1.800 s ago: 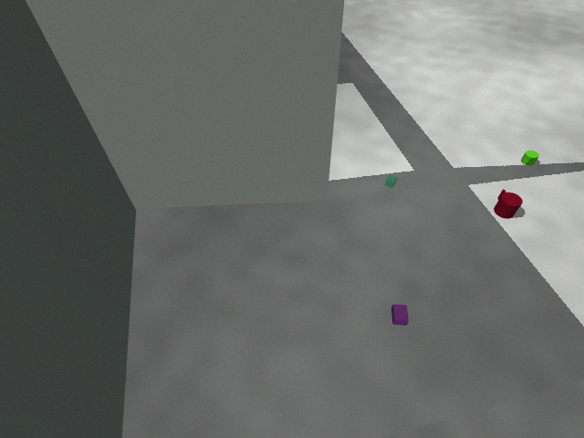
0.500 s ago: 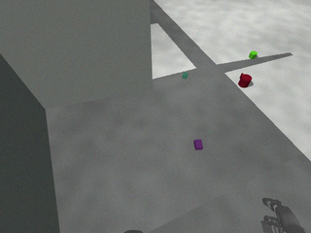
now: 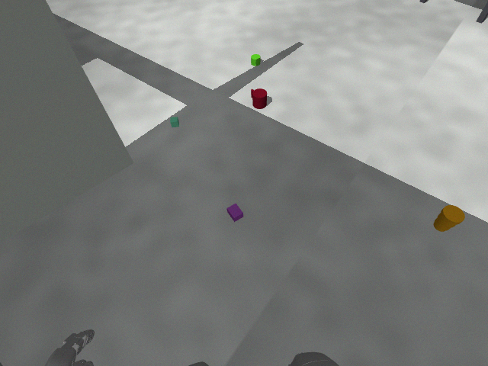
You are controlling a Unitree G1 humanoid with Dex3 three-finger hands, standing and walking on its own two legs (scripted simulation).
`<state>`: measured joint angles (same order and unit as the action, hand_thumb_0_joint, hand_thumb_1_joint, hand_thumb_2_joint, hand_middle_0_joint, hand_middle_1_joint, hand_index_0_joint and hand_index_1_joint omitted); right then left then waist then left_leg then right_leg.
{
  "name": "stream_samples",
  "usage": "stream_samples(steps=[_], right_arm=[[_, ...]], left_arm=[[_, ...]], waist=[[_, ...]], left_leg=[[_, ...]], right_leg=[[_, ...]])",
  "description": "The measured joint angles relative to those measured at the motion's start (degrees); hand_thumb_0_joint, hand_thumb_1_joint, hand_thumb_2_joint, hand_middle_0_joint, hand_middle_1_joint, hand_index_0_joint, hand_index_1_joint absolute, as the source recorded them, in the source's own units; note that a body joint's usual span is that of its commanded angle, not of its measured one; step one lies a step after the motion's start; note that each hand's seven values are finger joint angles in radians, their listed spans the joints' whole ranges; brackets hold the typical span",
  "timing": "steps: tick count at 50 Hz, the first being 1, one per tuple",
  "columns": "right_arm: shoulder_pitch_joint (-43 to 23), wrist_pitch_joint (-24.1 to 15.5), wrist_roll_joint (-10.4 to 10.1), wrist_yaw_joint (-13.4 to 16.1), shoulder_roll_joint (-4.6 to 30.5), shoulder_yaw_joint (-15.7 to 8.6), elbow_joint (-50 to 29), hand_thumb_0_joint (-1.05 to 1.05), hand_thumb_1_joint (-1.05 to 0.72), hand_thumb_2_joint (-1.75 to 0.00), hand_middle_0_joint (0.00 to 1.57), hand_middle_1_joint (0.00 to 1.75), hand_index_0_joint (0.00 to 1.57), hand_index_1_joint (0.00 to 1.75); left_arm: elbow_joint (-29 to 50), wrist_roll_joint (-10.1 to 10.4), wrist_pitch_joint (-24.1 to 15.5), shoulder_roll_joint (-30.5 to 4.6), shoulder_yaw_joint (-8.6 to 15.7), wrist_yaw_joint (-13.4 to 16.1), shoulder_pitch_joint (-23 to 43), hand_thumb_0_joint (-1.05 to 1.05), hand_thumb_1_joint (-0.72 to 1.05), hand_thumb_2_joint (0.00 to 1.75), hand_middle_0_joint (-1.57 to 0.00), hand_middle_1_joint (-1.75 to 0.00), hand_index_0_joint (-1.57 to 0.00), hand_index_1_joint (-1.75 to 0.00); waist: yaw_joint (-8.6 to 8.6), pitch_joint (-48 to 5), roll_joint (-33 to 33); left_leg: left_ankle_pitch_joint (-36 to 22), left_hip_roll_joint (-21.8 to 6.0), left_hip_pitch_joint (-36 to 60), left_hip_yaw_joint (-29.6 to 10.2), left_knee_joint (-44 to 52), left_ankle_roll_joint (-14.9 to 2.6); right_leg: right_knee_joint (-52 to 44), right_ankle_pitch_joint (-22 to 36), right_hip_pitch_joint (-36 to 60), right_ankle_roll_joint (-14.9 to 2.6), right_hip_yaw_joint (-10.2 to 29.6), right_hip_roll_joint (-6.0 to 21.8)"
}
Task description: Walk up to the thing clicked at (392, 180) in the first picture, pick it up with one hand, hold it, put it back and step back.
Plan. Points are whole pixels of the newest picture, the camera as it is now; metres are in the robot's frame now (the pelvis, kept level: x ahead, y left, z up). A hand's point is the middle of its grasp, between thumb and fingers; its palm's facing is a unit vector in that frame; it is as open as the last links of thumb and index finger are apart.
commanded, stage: walk up
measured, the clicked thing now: (174, 122) +1.44 +0.32 -0.73
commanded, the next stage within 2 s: stand in 1.52 s
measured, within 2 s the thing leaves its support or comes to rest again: neither
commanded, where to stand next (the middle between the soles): +0.10 -0.01 m, yaw -26 degrees
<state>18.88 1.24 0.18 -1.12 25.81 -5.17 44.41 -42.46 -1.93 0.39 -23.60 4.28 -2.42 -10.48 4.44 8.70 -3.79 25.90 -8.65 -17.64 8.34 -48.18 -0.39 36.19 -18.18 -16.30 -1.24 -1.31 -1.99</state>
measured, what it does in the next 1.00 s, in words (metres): steps on the spot, turning right: left foot, then right foot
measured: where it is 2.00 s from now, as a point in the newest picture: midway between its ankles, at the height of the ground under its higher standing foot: outside the picture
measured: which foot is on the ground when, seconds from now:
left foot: up 0.00-0.26, down 0.28-1.00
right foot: down 0.00-0.30, up 0.32-0.56, down 0.58-1.00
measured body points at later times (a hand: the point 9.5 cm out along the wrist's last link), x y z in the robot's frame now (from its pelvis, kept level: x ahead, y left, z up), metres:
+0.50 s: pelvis +0.01 +0.01 +0.00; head +0.06 +0.01 +0.45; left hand +0.20 +0.29 -0.12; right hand -0.01 -0.32 -0.09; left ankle +0.10 +0.12 -0.72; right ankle -0.02 -0.13 -0.68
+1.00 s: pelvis +0.01 -0.01 -0.01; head +0.03 -0.02 +0.44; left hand +0.23 +0.24 -0.12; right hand -0.02 -0.32 -0.13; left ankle +0.09 +0.11 -0.72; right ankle -0.02 -0.13 -0.72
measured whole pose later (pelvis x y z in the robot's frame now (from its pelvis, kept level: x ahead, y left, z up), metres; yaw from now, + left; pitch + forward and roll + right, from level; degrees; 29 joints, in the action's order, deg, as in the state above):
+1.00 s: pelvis +0.01 -0.01 -0.01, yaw -25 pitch -3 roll -1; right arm 10.6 0.1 0.1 -1.0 21.1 -0.4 50.3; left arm -50.5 -0.7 -2.6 -22.6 1.4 0.8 -12.4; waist 0.3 6.3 -1.5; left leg 22.5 -4.9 -20.1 1.1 -45.3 1.0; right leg 42.8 -20.2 -19.0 -0.6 2.6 -2.7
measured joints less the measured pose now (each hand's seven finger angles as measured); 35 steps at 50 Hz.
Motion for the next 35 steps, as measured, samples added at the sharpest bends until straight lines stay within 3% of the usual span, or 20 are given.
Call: stream_samples(steps=[2,5,11,13,15,18,21,26,29,30,33,35], right_arm=[[-0.54,0.83,-0.19,0.35,-0.61,0.57,0.80,0.01,-0.90,-0.90,0.20,0.30,0.20,0.30],[-0.71,0.32,-0.24,0.15,-1.19,1.51,1.19,0.01,-0.90,-0.90,0.20,0.30,0.20,0.30],[-1.05,-1.22,0.45,0.45,-2.44,2.23,0.99,0.01,-0.90,-0.90,0.20,0.30,0.20,0.30],[-1.04,-1.94,0.45,0.84,-2.78,2.17,0.81,0.00,-0.90,-0.90,0.20,0.30,0.20,0.30],[-1.11,-2.71,1.04,1.26,-3.32,1.94,0.51,0.00,-0.90,-0.90,0.21,0.30,0.20,0.30],[-2.34,-2.85,0.90,1.06,-4.08,2.43,0.28,0.00,-0.90,-0.90,0.21,0.30,0.20,0.30],[-2.84,-3.13,1.06,1.22,-4.50,2.77,-0.20,0.00,-0.90,-0.90,0.21,0.30,0.21,0.30],[-2.45,-2.97,2.00,0.69,-1.99,2.50,-1.38,0.00,-0.90,-0.90,0.21,0.30,0.21,0.30],[-2.47,-1.88,1.72,0.51,-0.06,1.93,-1.71,0.00,-0.90,-0.90,0.21,0.30,0.21,0.30],[-2.76,-1.30,1.45,0.66,0.47,1.63,-1.42,0.00,-0.90,-0.90,0.21,0.30,0.21,0.30],[-4.45,0.36,0.68,1.32,0.28,1.46,0.49,0.00,-0.90,-0.90,0.21,0.30,0.20,0.30],[-5.57,0.15,0.19,1.40,0.21,1.65,1.25,0.01,-0.90,-0.90,0.20,0.30,0.20,0.30]], left_arm=[[0.97,0.40,-0.57,0.71,-0.47,0.31,-0.45,0.01,0.91,0.90,-0.20,-0.29,-0.20,-0.30],[1.36,0.82,-0.28,2.01,-1.39,0.93,-1.43,0.01,0.90,0.90,-0.21,-0.30,-0.20,-0.30],[2.52,0.24,0.33,2.37,-1.97,1.09,-2.81,0.01,0.90,0.90,-0.21,-0.30,-0.20,-0.30],[2.80,0.47,0.84,1.83,-1.93,1.25,-2.95,0.01,0.90,0.90,-0.21,-0.30,-0.21,-0.30],[2.62,1.05,1.58,1.14,-1.53,1.68,-2.63,0.01,0.90,0.90,-0.21,-0.30,-0.21,-0.30],[0.93,0.81,2.33,0.14,-1.14,2.46,-2.17,0.01,0.90,0.90,-0.21,-0.30,-0.20,-0.30],[-0.58,0.96,2.22,-0.98,-0.42,1.76,-2.48,0.01,0.90,0.90,-0.21,-0.30,-0.20,-0.30],[-2.05,0.97,1.38,-1.08,0.08,0.20,-4.43,0.01,0.90,0.90,-0.21,-0.30,-0.20,-0.30],[-3.33,0.58,0.24,-0.82,0.14,0.70,-5.96,0.01,0.90,0.90,-0.21,-0.30,-0.20,-0.30],[-3.82,0.24,-0.17,-0.36,0.19,1.07,-6.22,0.01,0.90,0.90,-0.21,-0.30,-0.20,-0.30],[-4.67,-0.08,-0.90,0.26,-0.55,1.82,-7.70,0.01,0.90,0.90,-0.21,-0.30,-0.20,-0.30],[-5.31,0.01,-1.29,0.95,-1.31,2.22,-8.15,0.01,0.90,0.90,-0.21,-0.30,-0.20,-0.30]], waist=[[-0.92,0.21,0.83],[-1.55,-0.55,1.12],[-2.62,-1.68,2.41],[-2.87,-1.92,3.46],[-2.79,-1.93,5.15],[-2.92,-1.06,6.35],[-2.80,-0.64,6.77],[-3.15,-1.23,4.97],[-3.41,-1.85,2.67],[-3.33,-1.55,1.18],[-4.59,-2.09,1.20],[-5.01,-2.16,1.03]], left_leg=[[4.00,2.91,-3.47,-4.06,-9.43,0.55],[2.20,4.44,-6.68,-6.98,-12.43,0.71],[-1.16,5.81,-7.46,-8.42,-2.18,0.09],[-5.04,6.95,-5.24,-8.10,3.87,-0.63],[-8.81,7.85,-4.40,-7.24,5.95,-0.19],[-6.95,6.24,-4.39,-5.41,3.95,-0.16],[-7.65,4.46,-3.39,-4.54,5.82,0.02],[-7.79,1.91,-3.64,-3.41,6.61,0.41],[-5.37,-0.41,-5.53,-3.72,2.30,0.95],[-4.26,-1.23,-6.37,-5.10,-0.13,0.00],[3.29,2.29,-8.23,-8.58,-7.09,-0.57],[3.90,3.75,-8.52,-9.03,-8.39,-0.78]], right_leg=[[1.43,-0.62,-0.16,-0.27,2.43,-0.24],[-0.04,0.09,1.02,-0.10,5.07,-0.79],[2.18,-1.04,-0.02,0.59,8.69,-2.07],[5.35,-2.73,-1.45,1.17,9.77,-2.28],[10.29,-4.64,-3.72,1.17,11.04,-2.26],[23.56,-11.22,-8.50,0.77,9.99,-3.78],[30.33,-10.03,-11.04,0.65,7.08,-2.69],[16.59,-11.55,-6.94,0.84,3.74,1.51],[5.81,-4.46,-2.19,0.91,2.01,1.00],[6.04,-3.43,-1.94,1.16,1.35,-0.08],[8.45,-4.77,-3.09,0.83,3.08,-0.34],[8.27,-4.61,-3.23,0.92,4.23,-0.32]])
